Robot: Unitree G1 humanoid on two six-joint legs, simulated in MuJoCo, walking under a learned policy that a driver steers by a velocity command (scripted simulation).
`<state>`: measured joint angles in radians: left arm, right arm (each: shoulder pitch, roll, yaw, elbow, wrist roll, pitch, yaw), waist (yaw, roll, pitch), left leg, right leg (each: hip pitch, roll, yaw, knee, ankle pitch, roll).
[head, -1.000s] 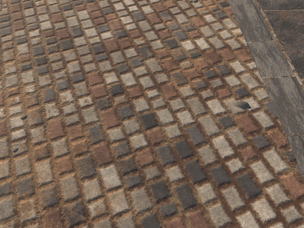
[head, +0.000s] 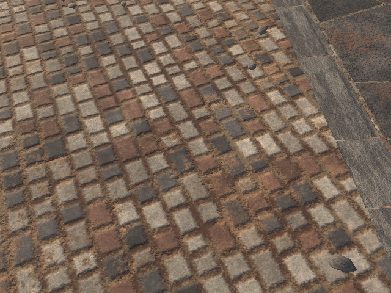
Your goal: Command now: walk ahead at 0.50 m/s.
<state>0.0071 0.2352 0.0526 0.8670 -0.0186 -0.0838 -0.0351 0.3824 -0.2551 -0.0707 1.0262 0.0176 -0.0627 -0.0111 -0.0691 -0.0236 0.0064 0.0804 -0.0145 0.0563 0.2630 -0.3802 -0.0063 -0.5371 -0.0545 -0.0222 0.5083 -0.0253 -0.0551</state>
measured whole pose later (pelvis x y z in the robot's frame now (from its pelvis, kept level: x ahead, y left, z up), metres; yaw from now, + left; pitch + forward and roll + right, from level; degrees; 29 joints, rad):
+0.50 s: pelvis +0.28 -0.01 +0.01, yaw +0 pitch +2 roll -2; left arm 0.37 0.24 0.06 1.02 -0.01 -0.07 0.01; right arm 0.01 -0.24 -0.05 0.88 0.02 -0.08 0.03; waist 0.08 0.04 0.01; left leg -0.61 0.08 0.00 0.54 0.04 0.03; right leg 0.06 0.04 -0.06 0.21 -0.31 -0.03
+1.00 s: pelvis +0.56 +0.02 +0.02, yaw +10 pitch +2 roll +1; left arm -0.01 0.26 0.06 0.84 -0.01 -0.10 -0.01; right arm 0.36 -0.26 -0.07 0.94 0.02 -0.07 -0.01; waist -0.09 -0.04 0.01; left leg -0.06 -0.08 -0.10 0.30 -0.28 0.05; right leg -0.58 -0.06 0.06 0.51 0.06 0.02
